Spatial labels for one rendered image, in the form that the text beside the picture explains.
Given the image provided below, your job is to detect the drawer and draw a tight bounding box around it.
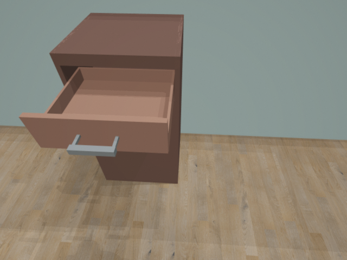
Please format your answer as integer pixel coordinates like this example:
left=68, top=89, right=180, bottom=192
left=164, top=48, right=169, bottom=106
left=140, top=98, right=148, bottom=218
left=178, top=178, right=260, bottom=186
left=19, top=67, right=175, bottom=153

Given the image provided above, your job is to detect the handle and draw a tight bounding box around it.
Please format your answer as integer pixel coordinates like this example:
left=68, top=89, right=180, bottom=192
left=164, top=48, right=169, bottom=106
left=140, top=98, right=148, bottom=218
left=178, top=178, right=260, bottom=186
left=67, top=134, right=119, bottom=157

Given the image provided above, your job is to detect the cabinet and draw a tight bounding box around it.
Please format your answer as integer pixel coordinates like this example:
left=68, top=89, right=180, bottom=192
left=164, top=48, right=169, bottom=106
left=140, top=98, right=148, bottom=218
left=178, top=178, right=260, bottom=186
left=49, top=13, right=184, bottom=184

